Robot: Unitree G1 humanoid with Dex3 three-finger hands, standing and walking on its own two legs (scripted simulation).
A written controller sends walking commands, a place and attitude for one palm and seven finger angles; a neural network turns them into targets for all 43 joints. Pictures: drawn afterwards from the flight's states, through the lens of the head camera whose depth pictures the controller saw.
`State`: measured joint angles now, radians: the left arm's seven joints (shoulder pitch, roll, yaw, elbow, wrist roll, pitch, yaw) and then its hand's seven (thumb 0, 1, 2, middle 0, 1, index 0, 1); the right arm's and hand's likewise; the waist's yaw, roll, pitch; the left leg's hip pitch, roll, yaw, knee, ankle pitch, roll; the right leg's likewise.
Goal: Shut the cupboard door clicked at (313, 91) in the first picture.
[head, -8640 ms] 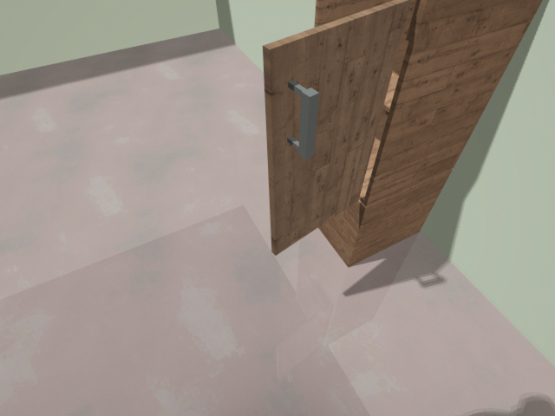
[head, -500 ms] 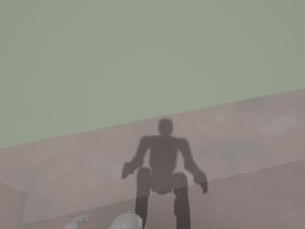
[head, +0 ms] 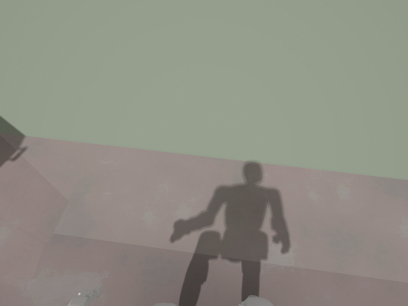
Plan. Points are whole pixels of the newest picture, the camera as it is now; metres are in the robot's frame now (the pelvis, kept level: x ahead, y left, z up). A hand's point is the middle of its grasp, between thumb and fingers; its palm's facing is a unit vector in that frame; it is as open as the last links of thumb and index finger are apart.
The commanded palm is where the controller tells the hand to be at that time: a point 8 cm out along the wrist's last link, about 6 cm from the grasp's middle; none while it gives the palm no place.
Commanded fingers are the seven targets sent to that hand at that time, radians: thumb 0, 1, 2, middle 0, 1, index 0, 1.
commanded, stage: walk to a spot facing it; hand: left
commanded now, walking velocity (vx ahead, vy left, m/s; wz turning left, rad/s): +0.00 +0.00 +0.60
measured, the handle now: out of the picture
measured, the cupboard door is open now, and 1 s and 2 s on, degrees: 100 100 100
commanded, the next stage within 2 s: none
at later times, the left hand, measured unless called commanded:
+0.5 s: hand out of the picture +0.00 +0.23 -0.19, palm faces +0.34 -0.92 -0.21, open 7.4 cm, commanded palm none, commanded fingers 0.00 0.90 0.90 -0.20 -0.30 -0.20 -0.30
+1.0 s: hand (102, 270) +0.20 +0.24 -0.14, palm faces +0.51 -0.83 -0.23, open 7.4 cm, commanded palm none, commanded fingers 0.00 0.90 0.90 -0.20 -0.30 -0.20 -0.30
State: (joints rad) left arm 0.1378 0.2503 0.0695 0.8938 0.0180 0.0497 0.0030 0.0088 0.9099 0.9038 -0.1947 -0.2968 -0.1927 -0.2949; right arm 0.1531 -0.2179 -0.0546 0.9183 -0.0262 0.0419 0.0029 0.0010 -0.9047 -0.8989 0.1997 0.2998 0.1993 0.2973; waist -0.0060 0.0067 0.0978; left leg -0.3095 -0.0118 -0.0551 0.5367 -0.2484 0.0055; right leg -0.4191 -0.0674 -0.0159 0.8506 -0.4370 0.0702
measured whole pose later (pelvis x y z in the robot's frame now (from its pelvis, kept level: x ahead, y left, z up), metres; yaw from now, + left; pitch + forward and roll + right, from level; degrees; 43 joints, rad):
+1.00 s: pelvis +0.18 +0.01 +0.00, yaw +35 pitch +1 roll +1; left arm 0.10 0.17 0.04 0.88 0.03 -0.05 -0.02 0.01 0.91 0.90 -0.20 -0.30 -0.20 -0.30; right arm 0.31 -0.23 -0.07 1.05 -0.02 0.01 0.01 0.01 -0.91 -0.90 0.20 0.30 0.20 0.30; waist -0.05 0.04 0.08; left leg -0.37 0.01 -0.02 1.05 -0.44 0.01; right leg -0.30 -0.07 -0.14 0.57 -0.28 -0.01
